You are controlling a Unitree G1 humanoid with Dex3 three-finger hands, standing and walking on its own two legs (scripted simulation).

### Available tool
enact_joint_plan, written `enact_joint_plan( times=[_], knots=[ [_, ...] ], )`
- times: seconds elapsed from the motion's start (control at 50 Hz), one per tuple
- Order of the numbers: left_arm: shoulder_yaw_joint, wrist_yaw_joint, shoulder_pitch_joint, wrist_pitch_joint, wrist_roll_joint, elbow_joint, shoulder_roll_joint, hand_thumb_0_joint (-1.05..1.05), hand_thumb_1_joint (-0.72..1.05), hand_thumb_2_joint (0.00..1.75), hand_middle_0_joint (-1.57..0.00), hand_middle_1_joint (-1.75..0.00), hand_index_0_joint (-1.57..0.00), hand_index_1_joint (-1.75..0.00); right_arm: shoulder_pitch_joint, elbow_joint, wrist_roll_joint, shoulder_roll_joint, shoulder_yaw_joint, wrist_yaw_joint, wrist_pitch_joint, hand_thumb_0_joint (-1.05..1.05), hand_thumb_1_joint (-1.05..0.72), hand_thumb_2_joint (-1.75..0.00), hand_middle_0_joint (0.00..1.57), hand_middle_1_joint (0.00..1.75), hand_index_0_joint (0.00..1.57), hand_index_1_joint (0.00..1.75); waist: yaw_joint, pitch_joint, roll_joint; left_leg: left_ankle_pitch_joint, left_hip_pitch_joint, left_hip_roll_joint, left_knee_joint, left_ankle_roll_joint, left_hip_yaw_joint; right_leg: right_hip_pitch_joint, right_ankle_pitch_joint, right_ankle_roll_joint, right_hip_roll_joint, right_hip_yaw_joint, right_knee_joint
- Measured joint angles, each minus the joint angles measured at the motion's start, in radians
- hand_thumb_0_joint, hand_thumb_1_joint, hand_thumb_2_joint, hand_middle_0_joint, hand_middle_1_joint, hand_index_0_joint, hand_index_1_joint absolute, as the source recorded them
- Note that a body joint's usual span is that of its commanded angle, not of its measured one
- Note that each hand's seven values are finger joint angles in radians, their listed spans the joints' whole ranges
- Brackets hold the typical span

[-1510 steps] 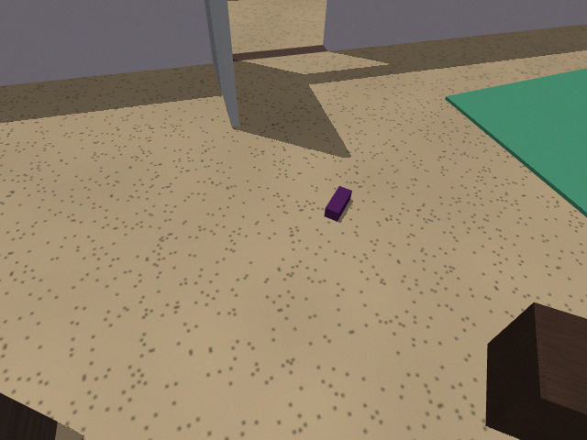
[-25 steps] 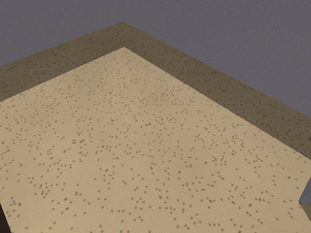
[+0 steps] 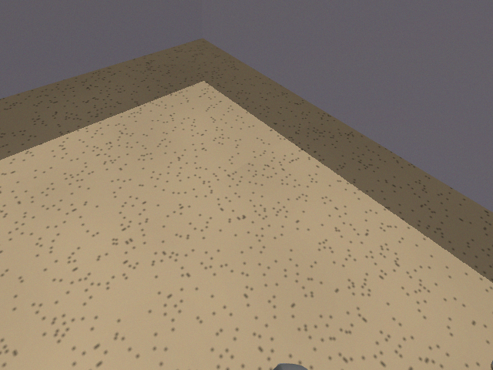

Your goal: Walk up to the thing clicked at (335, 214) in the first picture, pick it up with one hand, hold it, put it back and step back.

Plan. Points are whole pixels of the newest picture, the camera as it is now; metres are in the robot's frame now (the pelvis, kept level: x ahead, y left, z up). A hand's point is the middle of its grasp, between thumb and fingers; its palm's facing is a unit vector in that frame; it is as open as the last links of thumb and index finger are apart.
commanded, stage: walk up
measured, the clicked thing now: out of the picture -0.47 -0.71 -0.74
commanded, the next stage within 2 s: none
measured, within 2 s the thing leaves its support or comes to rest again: neither
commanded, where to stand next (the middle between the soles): +0.78 -0.02 m, yaw +1 degrees
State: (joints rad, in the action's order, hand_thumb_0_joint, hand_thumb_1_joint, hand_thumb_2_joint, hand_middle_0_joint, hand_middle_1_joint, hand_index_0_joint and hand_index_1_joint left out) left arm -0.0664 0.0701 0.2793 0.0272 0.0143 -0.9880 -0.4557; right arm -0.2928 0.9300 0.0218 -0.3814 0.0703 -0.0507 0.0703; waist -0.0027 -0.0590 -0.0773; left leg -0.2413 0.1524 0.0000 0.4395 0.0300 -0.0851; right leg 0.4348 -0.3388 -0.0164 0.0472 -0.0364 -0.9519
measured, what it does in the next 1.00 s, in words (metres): walks ahead: right foot, then left foot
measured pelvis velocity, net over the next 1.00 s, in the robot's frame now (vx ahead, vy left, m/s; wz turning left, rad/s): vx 0.43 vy -0.03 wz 0.00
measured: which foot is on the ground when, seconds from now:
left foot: down 0.00-0.24, up 0.26-0.62, down 0.64-1.00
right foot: up 0.00-0.20, down 0.22-0.66, up 0.68-1.00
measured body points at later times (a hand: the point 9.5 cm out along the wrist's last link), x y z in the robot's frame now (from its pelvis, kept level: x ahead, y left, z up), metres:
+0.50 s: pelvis +0.21 -0.04 +0.00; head +0.23 -0.05 +0.45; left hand +0.28 +0.28 -0.10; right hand +0.29 -0.36 -0.12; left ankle +0.28 +0.11 -0.70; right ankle +0.22 -0.15 -0.74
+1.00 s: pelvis +0.43 -0.03 -0.01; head +0.45 -0.03 +0.44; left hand +0.49 +0.30 -0.11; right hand +0.48 -0.35 -0.12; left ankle +0.39 +0.11 -0.74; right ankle +0.53 -0.17 -0.72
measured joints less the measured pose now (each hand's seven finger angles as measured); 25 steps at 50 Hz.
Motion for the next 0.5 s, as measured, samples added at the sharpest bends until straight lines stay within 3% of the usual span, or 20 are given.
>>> enact_joint_plan(
  times=[0.08, 0.2, 0.22, 0.26, 0.3, 0.34, 0.4, 0.5],
  knots=[
    [0.004, 0.02, -0.02, -0.004, 0.008, 0.023, 0.015, 0.0, 0.91, 0.89, -0.2, -0.3, -0.2, -0.3, -0.034, -0.016, -0.003, -0.001, -0.007, -0.002, 0.004, 0.01, -0.9, -0.9, 0.21, 0.3, 0.21, 0.3, 0.014, -0.008, 0.018, -0.021, -0.084, -0.004, -0.06, -0.003, -0.005, 0.039, 0.075, 0.015, 0.04, 0.032, 0.172],
    [-0.003, 0.027, -0.068, 0.008, 0.009, 0.054, 0.036, 0.0, 0.91, 0.89, -0.2, -0.3, -0.2, -0.3, -0.077, -0.035, -0.008, -0.019, -0.007, 0.001, -0.007, 0.01, -0.9, -0.9, 0.21, 0.3, 0.21, 0.3, 0.034, -0.012, 0.062, -0.139, -0.155, 0.014, -0.005, -0.042, 0.0, -0.015, 0.169, -0.011, 0.041, 0.067, 0.369],
    [-0.005, 0.025, -0.073, 0.015, 0.008, 0.062, 0.035, 0.0, 0.91, 0.89, -0.2, -0.3, -0.2, -0.3, -0.086, -0.038, -0.009, -0.021, -0.008, 0.003, -0.01, 0.01, -0.9, -0.9, 0.21, 0.3, 0.21, 0.3, 0.036, -0.008, 0.071, -0.178, -0.152, 0.024, 0.039, -0.048, 0.006, -0.042, 0.181, -0.016, 0.029, 0.075, 0.393],
    [-0.013, 0.012, -0.095, 0.034, 0.008, 0.081, 0.049, 0.0, 0.91, 0.89, -0.2, -0.3, -0.2, -0.3, -0.082, -0.036, -0.012, -0.026, -0.009, 0.012, -0.021, 0.01, -0.9, -0.9, 0.21, 0.3, 0.21, 0.3, 0.034, -0.02, 0.11, -0.222, -0.09, 0.063, 0.242, -0.022, 0.035, -0.054, 0.179, -0.009, 0.001, 0.104, 0.344],
    [-0.009, 0.004, -0.105, 0.048, -0.003, 0.109, 0.06, 0.0, 0.91, 0.89, -0.2, -0.3, -0.2, -0.3, -0.065, -0.029, -0.013, -0.024, -0.016, 0.018, -0.033, 0.01, -0.9, -0.9, 0.21, 0.3, 0.21, 0.3, 0.021, -0.028, 0.115, -0.233, 0.022, 0.037, 0.503, -0.001, 0.078, -0.069, 0.127, -0.014, 0.001, 0.112, 0.312],
    [0.001, -0.002, -0.099, 0.052, -0.011, 0.127, 0.076, 0.0, 0.91, 0.89, -0.2, -0.3, -0.21, -0.3, -0.047, -0.025, -0.018, -0.031, -0.02, 0.017, -0.035, 0.01, -0.9, -0.9, 0.21, 0.3, 0.21, 0.3, 0.007, -0.027, 0.124, -0.201, 0.121, 0.021, 0.643, 0.01, 0.094, -0.11, 0.112, -0.022, -0.001, 0.116, 0.34],
    [0.012, -0.007, -0.068, 0.052, -0.012, 0.135, 0.088, 0.0, 0.9, 0.89, -0.21, -0.3, -0.21, -0.3, -0.025, -0.038, -0.016, -0.041, -0.019, 0.005, -0.026, 0.01, -0.9, -0.9, 0.21, 0.3, 0.2, 0.3, -0.004, -0.015, 0.135, -0.131, 0.233, 0.044, 0.623, 0.003, 0.088, -0.173, 0.113, -0.026, -0.013, 0.122, 0.415],
    [0.012, -0.004, -0.007, 0.051, -0.002, 0.139, 0.072, 0.0, 0.9, 0.89, -0.21, -0.3, -0.21, -0.3, -0.005, -0.054, 0.0, -0.047, -0.007, -0.016, -0.022, 0.01, -0.9, -0.9, 0.21, 0.3, 0.2, 0.3, -0.019, -0.003, 0.122, -0.063, 0.322, 0.09, 0.392, -0.027, 0.071, -0.252, 0.088, -0.028, -0.028, 0.131, 0.488]
  ],
)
